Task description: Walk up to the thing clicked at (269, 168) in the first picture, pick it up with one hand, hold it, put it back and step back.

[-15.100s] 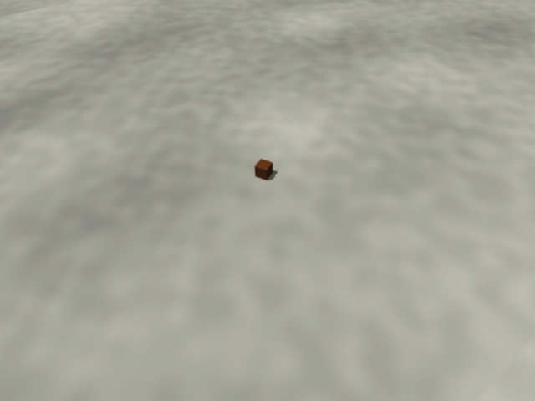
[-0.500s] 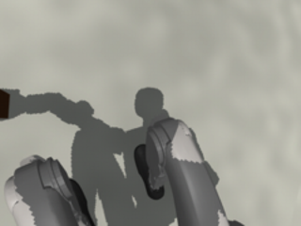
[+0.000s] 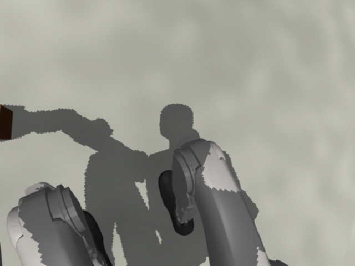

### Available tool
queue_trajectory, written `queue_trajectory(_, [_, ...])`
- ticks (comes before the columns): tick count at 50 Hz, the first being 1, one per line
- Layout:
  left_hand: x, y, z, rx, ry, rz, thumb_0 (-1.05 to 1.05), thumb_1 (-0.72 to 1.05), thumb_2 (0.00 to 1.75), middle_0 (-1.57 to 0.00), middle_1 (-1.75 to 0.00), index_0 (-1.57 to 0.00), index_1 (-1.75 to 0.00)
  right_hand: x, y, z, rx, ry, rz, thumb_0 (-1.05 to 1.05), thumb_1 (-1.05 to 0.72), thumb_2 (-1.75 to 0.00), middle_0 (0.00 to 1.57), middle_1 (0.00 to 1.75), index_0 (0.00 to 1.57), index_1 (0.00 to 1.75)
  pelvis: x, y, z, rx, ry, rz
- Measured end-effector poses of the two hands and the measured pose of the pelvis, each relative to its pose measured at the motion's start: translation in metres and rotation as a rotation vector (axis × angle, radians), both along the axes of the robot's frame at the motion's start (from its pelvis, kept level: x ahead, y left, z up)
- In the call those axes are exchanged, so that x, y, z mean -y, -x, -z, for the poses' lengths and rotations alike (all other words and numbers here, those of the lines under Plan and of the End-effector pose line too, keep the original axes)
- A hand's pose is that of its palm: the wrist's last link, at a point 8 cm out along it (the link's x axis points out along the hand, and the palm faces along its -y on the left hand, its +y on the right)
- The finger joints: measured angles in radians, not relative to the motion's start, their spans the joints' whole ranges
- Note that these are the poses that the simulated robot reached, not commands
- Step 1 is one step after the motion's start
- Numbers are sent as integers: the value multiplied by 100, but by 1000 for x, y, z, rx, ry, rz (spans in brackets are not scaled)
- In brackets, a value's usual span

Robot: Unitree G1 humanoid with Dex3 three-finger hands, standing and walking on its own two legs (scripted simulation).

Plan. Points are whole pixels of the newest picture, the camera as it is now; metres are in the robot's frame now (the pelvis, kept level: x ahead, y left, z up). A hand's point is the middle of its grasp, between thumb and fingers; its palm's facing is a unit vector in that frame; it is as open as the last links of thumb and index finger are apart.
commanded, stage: rise first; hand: left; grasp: from above
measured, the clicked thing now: out of the picture +0.47 +0.31 -0.30
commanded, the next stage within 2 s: approach in 0.98 s
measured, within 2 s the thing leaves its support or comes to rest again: neither
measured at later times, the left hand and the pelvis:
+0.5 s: hand out of the picture +0.45 +0.34 -0.20, palm faces +0.01 -0.46 -0.89, open 13.8 cm; pelvis +0.00 +0.00 +0.00, yaw +0 degrees
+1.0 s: hand out of the picture +0.45 +0.33 -0.20, palm faces +0.02 -0.47 -0.88, open 13.8 cm; pelvis +0.00 +0.00 +0.00, yaw +0 degrees
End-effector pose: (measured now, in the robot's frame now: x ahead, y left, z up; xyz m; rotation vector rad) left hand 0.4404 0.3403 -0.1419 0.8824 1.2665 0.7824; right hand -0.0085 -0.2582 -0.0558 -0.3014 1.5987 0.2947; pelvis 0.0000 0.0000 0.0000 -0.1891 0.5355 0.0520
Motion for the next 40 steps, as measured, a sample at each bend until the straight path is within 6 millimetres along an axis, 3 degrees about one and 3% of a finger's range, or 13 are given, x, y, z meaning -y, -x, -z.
queue_trajectory(40, [-3, -2, -3, 3, -8, -3, 0, -46, 97, -17, -91, -14, -94, 0, 0, -1, -4, 3, 8, 0, -92, -89, 19, 30, 19, 29, 0, 0, -2, -4, -1, 0])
